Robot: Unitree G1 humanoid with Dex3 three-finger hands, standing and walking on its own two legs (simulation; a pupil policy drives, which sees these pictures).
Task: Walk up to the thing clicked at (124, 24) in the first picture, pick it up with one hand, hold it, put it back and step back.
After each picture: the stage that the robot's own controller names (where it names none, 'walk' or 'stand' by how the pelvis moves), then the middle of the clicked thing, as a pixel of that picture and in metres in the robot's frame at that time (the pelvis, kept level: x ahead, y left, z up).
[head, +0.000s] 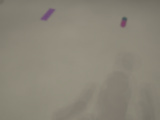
stand; (123, 22) +1.74 -0.56 -0.72
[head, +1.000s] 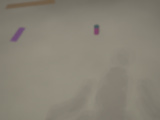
walk; (96, 29) +1.67 -0.08 -0.70
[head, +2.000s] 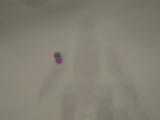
walk; (57, 58) +1.09 +0.32 -0.72
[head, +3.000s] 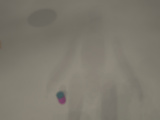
walk; (61, 97) +0.68 +0.27 -0.72
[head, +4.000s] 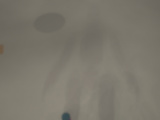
walk; (66, 119) +0.49 +0.18 -0.71
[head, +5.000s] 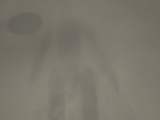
stand; out of the picture +0.40 +0.20 -0.71
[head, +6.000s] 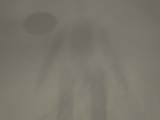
stand; out of the picture +0.38 +0.16 -0.72
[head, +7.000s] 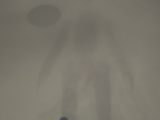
stand; out of the picture +0.40 +0.15 -0.70
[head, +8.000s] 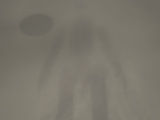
stand; out of the picture +0.38 +0.19 -0.72
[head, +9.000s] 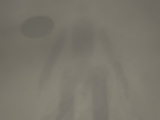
stand; out of the picture +0.37 +0.19 -0.72
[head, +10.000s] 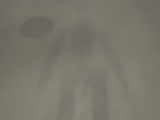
stand; out of the picture +0.37 +0.19 -0.73
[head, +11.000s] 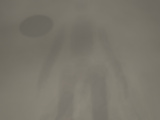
stand; out of the picture +0.36 +0.19 -0.72
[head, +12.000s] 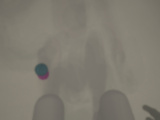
go down; (42, 72) +0.44 +0.17 -0.43
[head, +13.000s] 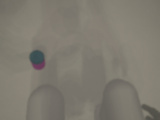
go down; (37, 60) +0.47 +0.17 -0.34
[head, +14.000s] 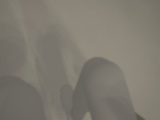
close in; out of the picture +0.47 +0.21 -0.24
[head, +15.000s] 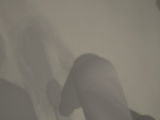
close; out of the picture +0.46 +0.23 -0.24
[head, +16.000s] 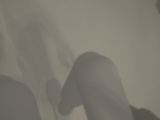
lift; out of the picture +0.44 +0.21 -0.24
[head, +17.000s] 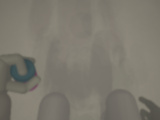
lift; (26, 76) +0.34 +0.19 -0.06
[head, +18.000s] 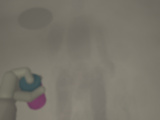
hold; (33, 92) +0.32 +0.17 +0.01
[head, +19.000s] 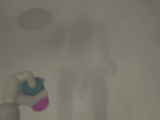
hold; (36, 95) +0.32 +0.17 -0.01
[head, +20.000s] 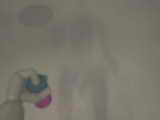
crouch; (39, 92) +0.32 +0.16 -0.01
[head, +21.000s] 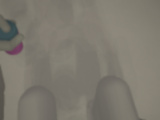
crouch; (9, 39) +0.48 +0.19 -0.10
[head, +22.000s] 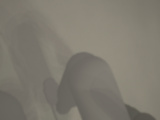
lower; out of the picture +0.48 +0.24 -0.24
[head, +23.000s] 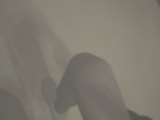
lower; out of the picture +0.47 +0.25 -0.25
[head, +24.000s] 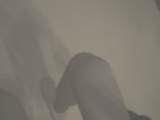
lower; out of the picture +0.48 +0.24 -0.25
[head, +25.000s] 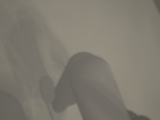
lower; out of the picture +0.48 +0.24 -0.26
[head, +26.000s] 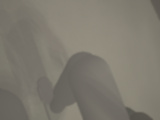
open; out of the picture +0.48 +0.21 -0.26
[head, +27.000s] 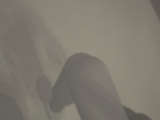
withdraw; out of the picture +0.47 +0.22 -0.26
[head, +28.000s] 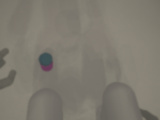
walk; (46, 62) +0.49 +0.14 -0.37
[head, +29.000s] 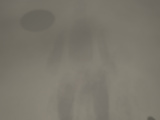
stand; out of the picture +0.40 +0.13 -0.66
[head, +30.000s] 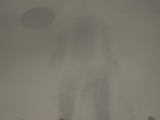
stand; out of the picture +0.41 +0.15 -0.66
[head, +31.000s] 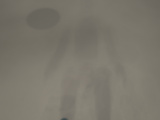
stand; out of the picture +0.41 +0.14 -0.68
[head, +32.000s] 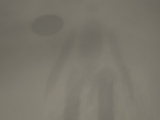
walk; out of the picture +0.41 +0.14 -0.72
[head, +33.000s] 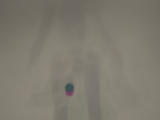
walk; (69, 90) +0.55 +0.08 -0.70
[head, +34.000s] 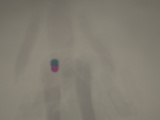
walk; (54, 65) +0.76 +0.17 -0.71
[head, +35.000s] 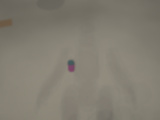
stand; (71, 66) +1.01 +0.15 -0.70
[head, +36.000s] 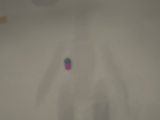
stand; (67, 64) +1.00 +0.15 -0.72
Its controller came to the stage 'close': yes
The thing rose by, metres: 0.71
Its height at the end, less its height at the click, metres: +0.00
